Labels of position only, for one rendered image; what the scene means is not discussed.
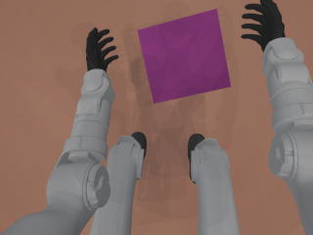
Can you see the left robot upper arm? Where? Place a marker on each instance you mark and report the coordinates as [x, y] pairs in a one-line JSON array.
[[74, 193]]

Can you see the right robot hand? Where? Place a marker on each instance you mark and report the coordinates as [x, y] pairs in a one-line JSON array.
[[271, 26]]

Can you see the robot left thigh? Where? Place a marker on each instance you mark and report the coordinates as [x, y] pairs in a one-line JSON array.
[[124, 168]]

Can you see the left robot hand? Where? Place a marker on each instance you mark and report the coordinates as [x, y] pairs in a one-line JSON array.
[[95, 57]]

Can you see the robot right forearm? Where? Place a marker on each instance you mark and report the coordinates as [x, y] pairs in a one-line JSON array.
[[289, 85]]

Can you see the robot right foot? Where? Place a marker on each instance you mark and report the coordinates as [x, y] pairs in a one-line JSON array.
[[194, 140]]

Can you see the right robot upper arm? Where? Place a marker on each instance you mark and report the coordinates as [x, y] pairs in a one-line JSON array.
[[291, 158]]

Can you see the carton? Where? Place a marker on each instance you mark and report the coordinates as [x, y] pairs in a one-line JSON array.
[[185, 57]]

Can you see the robot left forearm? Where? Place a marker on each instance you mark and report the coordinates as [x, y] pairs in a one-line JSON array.
[[88, 139]]

